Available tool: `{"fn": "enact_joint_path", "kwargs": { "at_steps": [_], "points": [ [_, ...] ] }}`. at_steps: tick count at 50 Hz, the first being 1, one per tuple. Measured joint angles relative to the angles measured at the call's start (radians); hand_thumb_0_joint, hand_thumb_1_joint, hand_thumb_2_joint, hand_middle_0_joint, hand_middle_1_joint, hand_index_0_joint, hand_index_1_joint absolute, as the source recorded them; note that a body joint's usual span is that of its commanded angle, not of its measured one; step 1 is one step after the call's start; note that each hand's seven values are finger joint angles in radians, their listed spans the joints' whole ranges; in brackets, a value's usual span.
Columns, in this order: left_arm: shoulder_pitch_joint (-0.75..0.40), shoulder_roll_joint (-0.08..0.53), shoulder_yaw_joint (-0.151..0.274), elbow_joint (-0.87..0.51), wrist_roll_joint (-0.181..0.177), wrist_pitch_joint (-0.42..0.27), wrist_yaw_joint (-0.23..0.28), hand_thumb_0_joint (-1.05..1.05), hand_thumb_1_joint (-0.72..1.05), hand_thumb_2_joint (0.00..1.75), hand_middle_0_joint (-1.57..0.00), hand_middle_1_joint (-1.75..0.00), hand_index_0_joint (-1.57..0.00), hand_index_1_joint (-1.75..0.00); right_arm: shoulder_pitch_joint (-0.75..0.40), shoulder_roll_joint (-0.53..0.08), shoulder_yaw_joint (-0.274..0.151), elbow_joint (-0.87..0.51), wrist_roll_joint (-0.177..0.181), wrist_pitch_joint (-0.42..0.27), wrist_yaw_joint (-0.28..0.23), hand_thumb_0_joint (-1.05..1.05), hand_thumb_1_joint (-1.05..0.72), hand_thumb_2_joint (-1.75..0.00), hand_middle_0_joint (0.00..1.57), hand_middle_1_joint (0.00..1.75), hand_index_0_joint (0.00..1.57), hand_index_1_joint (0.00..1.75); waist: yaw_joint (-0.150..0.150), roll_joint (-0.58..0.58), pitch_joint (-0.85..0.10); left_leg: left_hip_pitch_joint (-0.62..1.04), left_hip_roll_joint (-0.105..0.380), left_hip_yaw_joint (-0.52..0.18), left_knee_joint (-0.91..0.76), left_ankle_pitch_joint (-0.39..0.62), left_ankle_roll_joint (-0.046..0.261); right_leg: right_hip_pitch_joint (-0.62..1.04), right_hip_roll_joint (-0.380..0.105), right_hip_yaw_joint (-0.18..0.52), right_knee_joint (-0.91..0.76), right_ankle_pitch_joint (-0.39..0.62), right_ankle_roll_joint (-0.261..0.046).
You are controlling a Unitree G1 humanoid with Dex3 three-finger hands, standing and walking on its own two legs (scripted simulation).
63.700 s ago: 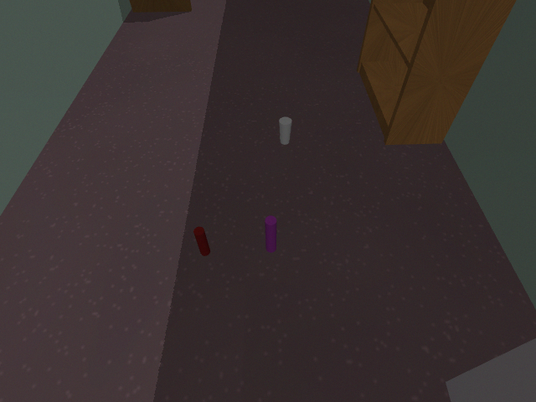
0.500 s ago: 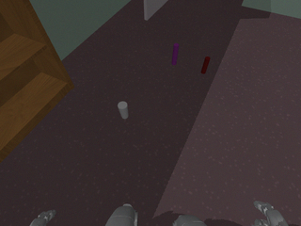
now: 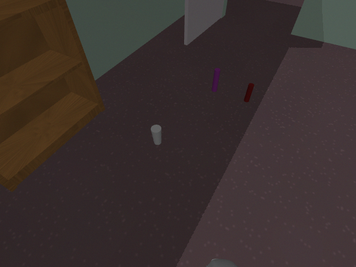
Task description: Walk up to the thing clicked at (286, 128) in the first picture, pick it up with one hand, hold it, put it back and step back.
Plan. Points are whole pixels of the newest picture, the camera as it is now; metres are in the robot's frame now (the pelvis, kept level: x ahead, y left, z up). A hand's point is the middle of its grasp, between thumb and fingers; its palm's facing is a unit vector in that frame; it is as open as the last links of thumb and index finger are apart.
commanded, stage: step back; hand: left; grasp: from the side
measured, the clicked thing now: (156, 135) +1.00 +0.17 -0.69
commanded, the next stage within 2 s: stand in 0.74 s
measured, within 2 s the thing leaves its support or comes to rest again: neither
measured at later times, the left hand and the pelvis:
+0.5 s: hand out of the picture +0.11 +0.27 -0.15, palm faces -0.01 -0.94 -0.35, open 7.4 cm; pelvis +0.04 +0.01 +0.00, yaw -1 degrees
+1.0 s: hand (81, 263) +0.15 +0.26 -0.14, palm faces -0.05 -0.94 -0.34, open 7.4 cm; pelvis +0.04 +0.01 +0.02, yaw -2 degrees
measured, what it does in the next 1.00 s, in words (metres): steps on the spot: left foot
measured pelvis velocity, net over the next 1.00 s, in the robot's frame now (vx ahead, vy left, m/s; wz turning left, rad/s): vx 0.04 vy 0.01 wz -0.03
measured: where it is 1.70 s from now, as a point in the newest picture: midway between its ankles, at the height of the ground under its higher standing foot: outside the picture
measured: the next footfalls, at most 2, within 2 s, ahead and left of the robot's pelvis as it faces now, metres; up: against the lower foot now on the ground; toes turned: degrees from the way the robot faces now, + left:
left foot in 0.36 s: +0.09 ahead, +0.13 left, +0.00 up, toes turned +0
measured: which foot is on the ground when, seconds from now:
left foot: down 0.00-0.12, up 0.14-0.34, down 0.36-1.00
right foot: down 0.00-1.00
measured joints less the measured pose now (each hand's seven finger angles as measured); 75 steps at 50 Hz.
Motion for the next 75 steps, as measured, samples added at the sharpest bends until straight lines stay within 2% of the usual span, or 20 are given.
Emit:
{"fn": "enact_joint_path", "kwargs": {
  "at_steps": [4, 6, 7, 9, 11, 13, 16, 19, 23, 28, 38, 52, 75],
  "points": [
    [0.009, 0.001, 0.002, 0.031, 0.000, -0.016, -0.008, 0.01, 0.90, 0.90, -0.21, -0.30, -0.20, -0.30, -0.015, 0.008, 0.004, -0.007, -0.001, -0.001, 0.006, 0.01, -0.90, -0.90, 0.20, 0.30, 0.21, 0.30, -0.004, 0.004, -0.009, 0.001, 0.023, 0.012, 0.015, -0.013, -0.017, 0.077, 0.002, -0.028, -0.156, 0.030, 0.003],
    [-0.002, -0.019, 0.002, 0.046, 0.005, -0.027, -0.003, 0.01, 0.90, 0.90, -0.21, -0.30, -0.20, -0.30, -0.026, -0.003, 0.001, -0.008, 0.007, 0.008, 0.004, 0.01, -0.90, -0.90, 0.20, 0.30, 0.21, 0.30, -0.005, 0.044, 0.002, -0.007, 0.056, -0.003, 0.061, -0.042, -0.025, 0.115, 0.032, -0.049, -0.224, 0.164, -0.001],
    [-0.006, -0.029, 0.000, 0.046, 0.009, -0.035, -0.001, 0.01, 0.90, 0.90, -0.21, -0.30, -0.20, -0.30, -0.028, -0.007, 0.000, -0.007, 0.011, 0.014, 0.001, 0.01, -0.90, -0.90, 0.20, 0.30, 0.21, 0.30, -0.004, 0.060, 0.000, -0.021, 0.060, -0.023, 0.095, -0.079, -0.016, 0.119, 0.043, -0.060, -0.228, 0.172, -0.004],
    [-0.009, -0.042, -0.004, 0.039, 0.014, -0.049, -0.001, 0.01, 0.90, 0.90, -0.21, -0.30, -0.20, -0.30, -0.035, -0.010, -0.001, -0.001, 0.015, 0.021, -0.005, 0.01, -0.90, -0.90, 0.20, 0.30, 0.20, 0.30, 0.009, 0.062, -0.006, -0.065, 0.033, -0.046, 0.197, -0.167, -0.006, 0.114, 0.040, -0.060, -0.221, 0.157, -0.013],
    [-0.015, -0.056, -0.009, 0.031, 0.014, -0.058, 0.001, 0.01, 0.90, 0.90, -0.21, -0.30, -0.20, -0.30, -0.042, -0.019, -0.004, 0.003, 0.019, 0.019, -0.006, 0.01, -0.90, -0.90, 0.20, 0.30, 0.20, 0.30, 0.019, 0.064, 0.000, -0.103, 0.016, -0.050, 0.270, -0.182, -0.001, 0.123, 0.031, -0.059, -0.231, 0.154, -0.015],
    [-0.019, -0.066, -0.014, 0.027, 0.014, -0.063, 0.003, 0.01, 0.90, 0.90, -0.21, -0.30, -0.21, -0.30, -0.048, -0.028, -0.006, 0.005, 0.019, 0.011, -0.006, 0.01, -0.90, -0.90, 0.20, 0.30, 0.20, 0.30, 0.025, 0.065, 0.003, -0.124, 0.024, -0.035, 0.267, -0.169, -0.001, 0.130, 0.023, -0.059, -0.244, 0.157, -0.008],
    [-0.028, -0.065, -0.020, 0.025, 0.012, -0.059, 0.002, 0.01, 0.90, 0.90, -0.21, -0.30, -0.21, -0.30, -0.056, -0.034, -0.010, 0.010, 0.017, 0.000, -0.003, 0.01, -0.90, -0.90, 0.20, 0.30, 0.20, 0.30, 0.025, 0.058, 0.006, -0.110, 0.045, -0.002, 0.152, -0.123, -0.005, 0.132, 0.007, -0.060, -0.238, 0.146, 0.006],
    [-0.043, -0.053, -0.029, 0.028, 0.001, -0.044, 0.006, 0.01, 0.90, 0.90, -0.21, -0.30, -0.21, -0.30, -0.073, -0.028, -0.015, 0.025, 0.011, -0.008, -0.009, 0.00, -0.90, -0.90, 0.20, 0.30, 0.20, 0.30, 0.021, 0.035, 0.016, -0.065, 0.038, 0.024, 0.028, 0.053, -0.018, 0.122, -0.014, -0.049, -0.188, 0.111, 0.025],
    [-0.060, -0.042, -0.037, 0.055, -0.014, -0.029, 0.010, 0.01, 0.90, 0.90, -0.21, -0.30, -0.20, -0.30, -0.100, -0.003, 0.002, 0.047, 0.012, -0.007, -0.007, 0.01, -0.90, -0.90, 0.20, 0.30, 0.20, 0.30, 0.020, 0.017, 0.006, -0.051, 0.044, 0.044, 0.029, 0.023, -0.017, 0.141, -0.006, -0.026, -0.218, 0.118, 0.020],
    [-0.092, -0.036, -0.041, 0.084, -0.019, -0.042, 0.012, 0.01, 0.90, 0.90, -0.21, -0.30, -0.20, -0.30, -0.144, 0.024, 0.022, 0.067, 0.025, -0.007, -0.009, 0.01, -0.90, -0.90, 0.20, 0.30, 0.20, 0.30, 0.013, 0.017, 0.004, -0.018, 0.057, 0.048, -0.012, 0.027, -0.020, 0.187, 0.006, -0.023, -0.292, 0.143, 0.036],
    [-0.161, -0.047, -0.051, 0.109, -0.016, -0.041, 0.019, 0.01, 0.90, 0.90, -0.21, -0.30, -0.20, -0.30, -0.222, 0.027, 0.019, 0.092, 0.034, -0.004, -0.012, 0.00, -0.90, -0.90, 0.20, 0.30, 0.20, 0.30, 0.006, 0.029, 0.008, 0.029, 0.051, 0.065, -0.091, 0.061, -0.015, 0.223, 0.000, -0.008, -0.362, 0.177, 0.042],
    [-0.165, -0.067, -0.066, 0.169, -0.014, -0.036, 0.010, 0.01, 0.90, 0.90, -0.21, -0.30, -0.20, -0.30, -0.194, 0.011, 0.030, 0.147, 0.039, -0.009, -0.005, 0.00, -0.90, -0.90, 0.20, 0.30, 0.20, 0.30, -0.009, 0.028, 0.001, 0.093, 0.047, 0.054, -0.221, 0.138, -0.022, 0.288, -0.003, -0.021, -0.485, 0.245, 0.041],
    [-0.115, -0.058, -0.065, 0.191, -0.010, -0.033, 0.004, 0.01, 0.90, 0.90, -0.21, -0.30, -0.20, -0.30, -0.138, 0.006, 0.041, 0.165, 0.034, -0.003, 0.000, 0.00, -0.90, -0.90, 0.20, 0.30, 0.20, 0.30, -0.011, 0.036, -0.017, 0.069, 0.053, 0.041, -0.231, 0.166, -0.028, 0.270, 0.004, -0.033, -0.497, 0.271, 0.033]
  ]
}}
